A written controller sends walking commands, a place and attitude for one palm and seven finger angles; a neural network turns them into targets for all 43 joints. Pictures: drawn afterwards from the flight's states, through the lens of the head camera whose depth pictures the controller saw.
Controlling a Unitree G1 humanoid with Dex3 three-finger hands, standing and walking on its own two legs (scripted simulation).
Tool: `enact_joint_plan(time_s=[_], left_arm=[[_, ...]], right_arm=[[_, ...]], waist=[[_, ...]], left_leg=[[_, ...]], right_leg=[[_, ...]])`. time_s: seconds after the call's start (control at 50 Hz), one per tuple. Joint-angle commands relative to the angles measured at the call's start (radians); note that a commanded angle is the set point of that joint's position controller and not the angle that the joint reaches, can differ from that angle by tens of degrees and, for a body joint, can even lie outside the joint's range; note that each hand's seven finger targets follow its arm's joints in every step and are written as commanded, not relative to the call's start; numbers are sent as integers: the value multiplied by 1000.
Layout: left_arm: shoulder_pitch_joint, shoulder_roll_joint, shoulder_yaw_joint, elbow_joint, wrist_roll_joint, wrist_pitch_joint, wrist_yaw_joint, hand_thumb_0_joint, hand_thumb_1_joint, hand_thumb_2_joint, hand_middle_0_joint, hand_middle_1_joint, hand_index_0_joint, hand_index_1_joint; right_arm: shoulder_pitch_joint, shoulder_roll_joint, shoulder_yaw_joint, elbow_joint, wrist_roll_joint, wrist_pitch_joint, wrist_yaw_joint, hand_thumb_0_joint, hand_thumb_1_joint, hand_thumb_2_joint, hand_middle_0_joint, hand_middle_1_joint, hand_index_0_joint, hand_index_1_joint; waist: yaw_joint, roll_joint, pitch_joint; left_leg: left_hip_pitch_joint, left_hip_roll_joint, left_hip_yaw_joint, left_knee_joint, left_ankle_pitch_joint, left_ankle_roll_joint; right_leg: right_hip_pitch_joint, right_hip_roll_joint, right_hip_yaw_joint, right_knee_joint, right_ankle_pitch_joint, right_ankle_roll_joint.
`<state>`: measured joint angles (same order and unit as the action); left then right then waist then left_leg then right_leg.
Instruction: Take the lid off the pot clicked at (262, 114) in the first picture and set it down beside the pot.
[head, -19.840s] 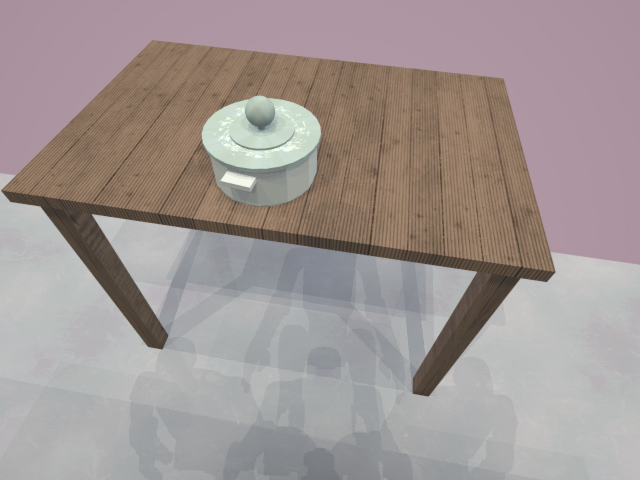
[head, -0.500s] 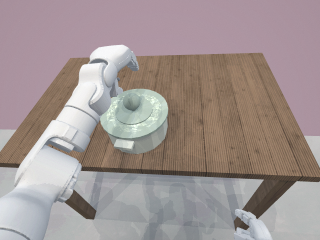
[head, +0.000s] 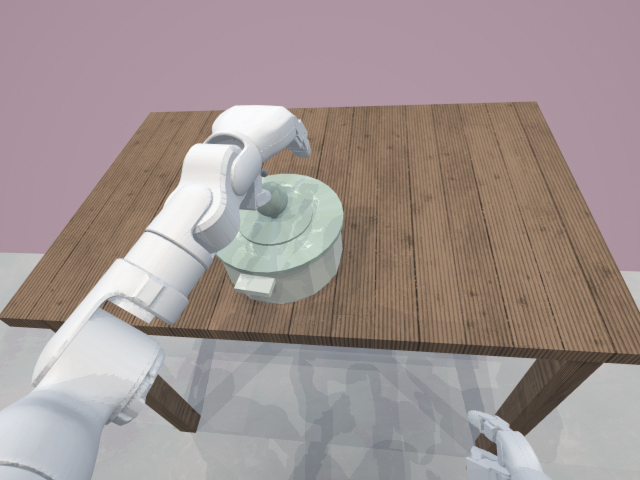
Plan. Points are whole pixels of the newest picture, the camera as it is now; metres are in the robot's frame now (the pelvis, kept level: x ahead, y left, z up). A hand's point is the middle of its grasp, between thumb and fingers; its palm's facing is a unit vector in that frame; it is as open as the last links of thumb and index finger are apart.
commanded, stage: move the open hand above the knob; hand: left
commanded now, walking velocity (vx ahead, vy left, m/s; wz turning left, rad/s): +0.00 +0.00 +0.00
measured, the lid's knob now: (270, 199) +0.47 +0.09 +0.10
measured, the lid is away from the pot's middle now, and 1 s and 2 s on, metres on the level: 0.00 0.00 0.00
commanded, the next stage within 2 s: lower the open fingers around the knob in 1.44 s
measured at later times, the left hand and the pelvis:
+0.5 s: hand (242, 171) +0.45 +0.11 +0.17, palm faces -0.22 -0.02 -0.98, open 10.3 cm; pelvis +0.00 +0.00 +0.00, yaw +0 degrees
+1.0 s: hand (237, 161) +0.44 +0.11 +0.19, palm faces -0.14 -0.04 -0.99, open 10.3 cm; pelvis +0.00 +0.01 +0.00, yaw +0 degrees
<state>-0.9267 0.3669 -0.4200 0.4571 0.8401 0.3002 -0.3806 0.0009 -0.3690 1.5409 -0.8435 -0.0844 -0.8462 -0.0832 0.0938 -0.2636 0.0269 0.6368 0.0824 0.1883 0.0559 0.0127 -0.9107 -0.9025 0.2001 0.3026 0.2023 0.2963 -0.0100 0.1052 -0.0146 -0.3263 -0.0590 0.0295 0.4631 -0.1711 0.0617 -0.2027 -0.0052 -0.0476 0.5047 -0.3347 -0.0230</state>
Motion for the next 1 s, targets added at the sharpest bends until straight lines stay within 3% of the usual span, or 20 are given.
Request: enact_joint_plan(time_s=[0.0,0.06,0.14,0.22,0.26,0.28,0.34,0.36,0.44,0.5,0.56,0.58,0.64,0.68,0.74,0.82,0.86,0.9,0.94,0.98], left_arm=[[-528,192,187,44,25,31,76,0,-373,1545,-830,-81,-830,-81],[-321,116,155,120,11,21,64,0,-373,1545,-830,-81,-830,-81],[-471,102,99,-182,22,3,35,0,-373,1545,-830,-81,-830,-81],[-767,289,203,-203,41,14,47,0,-373,1545,-830,-81,-830,-81],[-746,355,269,-162,28,-4,63,0,-373,1545,-830,-81,-830,-81],[-680,339,270,-84,28,-1,66,0,-373,1545,-830,-81,-830,-81],[-435,124,145,124,7,20,53,0,-373,1545,-830,-81,-830,-81],[-384,121,141,153,16,23,48,0,-373,1545,-830,-81,-830,-81],[-478,103,100,-102,19,0,14,0,-373,1545,-830,-81,-830,-81],[-734,248,174,-219,43,-3,15,0,-373,1545,-830,-81,-830,-81],[-755,354,271,-186,29,-32,42,0,-373,1545,-830,-81,-830,-81],[-692,345,284,-97,29,-25,50,0,-373,1545,-830,-81,-830,-81],[-419,174,203,121,6,5,60,0,-373,1545,-830,-81,-830,-81],[-310,171,198,63,15,2,53,0,-373,1545,-830,-81,-830,-81],[-356,82,108,-175,16,-9,24,0,-373,1545,-830,-81,-830,-81],[-691,284,209,-288,42,16,28,0,-373,1545,-830,-81,-830,-81],[-741,340,257,-293,33,6,46,0,-373,1545,-830,-81,-830,-81],[-634,301,246,-141,32,15,57,0,-373,1545,-830,-81,-830,-81],[-486,160,175,-23,6,25,57,0,-373,1545,-830,-81,-830,-81],[-366,115,143,7,14,27,49,0,-373,1545,-830,-81,-830,-81]], right_arm=[[-100,-84,-15,-106,1,-52,-9,0,-900,-900,200,300,200,300],[-112,-101,-15,-133,10,-40,3,0,-900,-900,200,300,200,300],[-166,-93,-36,-194,9,-24,14,0,-900,-900,200,300,200,300],[-116,-96,-32,-141,7,-46,-15,0,-900,-900,200,300,200,300],[-94,-99,-30,-126,-1,-67,-27,0,-900,-900,200,300,200,300],[-91,-97,-25,-114,-1,-68,-32,0,-900,-900,200,300,200,300],[-76,-99,-25,-108,10,-57,-14,0,-900,-900,200,300,200,300],[-83,-102,-22,-112,12,-52,-7,0,-900,-900,200,300,200,300],[-135,-106,-37,-174,7,-40,1,0,-900,-900,200,300,200,300],[-109,-103,-43,-155,6,-52,-11,0,-900,-900,200,300,200,300],[-68,-105,-39,-130,-5,-77,-24,0,-900,-900,200,300,200,300],[-59,-104,-36,-114,-6,-77,-29,0,-900,-900,200,300,200,300],[-54,-108,-29,-107,3,-67,-9,0,-900,-900,200,300,200,300],[-95,-110,-24,-149,6,-66,4,0,-900,-900,200,300,200,300],[-144,-99,-45,-200,7,-45,24,0,-900,-900,200,300,200,300],[-122,-107,-43,-161,9,-40,6,0,-900,-900,200,300,200,300],[-101,-103,-42,-147,1,-61,-6,0,-900,-900,200,300,200,300],[-90,-96,-30,-121,2,-65,-11,0,-900,-900,200,300,200,300],[-81,-98,-34,-114,6,-57,-1,0,-900,-900,200,300,200,300],[-110,-98,-28,-134,8,-52,10,0,-900,-900,200,300,200,300]], waist=[[-2,-182,-326],[15,-217,-278],[-12,-181,-419],[-31,-129,-428],[-17,-129,-442],[-8,-132,-419],[-14,-165,-288],[-5,-181,-268],[-21,-172,-406],[-39,-126,-464],[-24,-124,-487],[-15,-143,-446],[2,-159,-323],[26,-168,-352],[-4,-172,-434],[-28,-131,-436],[-23,-119,-476],[-11,-134,-421],[-12,-136,-360],[7,-157,-353]], left_leg=[[244,12,-53,-25,209,9],[202,16,-37,-33,177,-3],[289,9,-45,14,250,21],[318,-1,-58,-6,180,31],[316,0,-61,-12,195,32],[300,2,-59,-16,199,28],[236,11,-53,-26,184,11],[226,15,-47,-28,174,4],[290,6,-49,10,244,22],[350,-1,-64,13,236,33],[362,2,-74,4,278,33],[333,6,-67,-4,270,30],[251,13,-57,-18,269,10],[250,16,-49,-8,293,4],[321,16,-52,37,377,21],[350,10,-70,15,293,27],[377,10,-80,13,311,28],[338,13,-77,-3,284,18],[304,18,-76,-8,279,7],[284,19,-61,-9,256,1]], right_leg=[[-52,23,15,-62,386,-20],[-56,14,8,-65,350,-15],[-7,2,30,-67,438,-16],[-22,22,41,-78,397,-13],[2,22,47,-75,415,-15],[-3,20,45,-72,413,-17],[-75,17,11,-79,360,-20],[-83,19,9,-76,343,-17],[-22,4,29,-74,440,-15],[-20,20,39,-76,448,-14],[7,28,42,-69,478,-18],[1,26,36,-69,471,-19],[-49,19,8,-64,431,-24],[-21,16,11,-50,450,-19],[-13,5,20,-55,522,-19],[-33,28,24,-63,469,-18],[-20,34,27,-59,473,-21],[-38,33,19,-58,431,-23],[-80,27,-2,-60,389,-29],[-74,24,0,-59,367,-23]])
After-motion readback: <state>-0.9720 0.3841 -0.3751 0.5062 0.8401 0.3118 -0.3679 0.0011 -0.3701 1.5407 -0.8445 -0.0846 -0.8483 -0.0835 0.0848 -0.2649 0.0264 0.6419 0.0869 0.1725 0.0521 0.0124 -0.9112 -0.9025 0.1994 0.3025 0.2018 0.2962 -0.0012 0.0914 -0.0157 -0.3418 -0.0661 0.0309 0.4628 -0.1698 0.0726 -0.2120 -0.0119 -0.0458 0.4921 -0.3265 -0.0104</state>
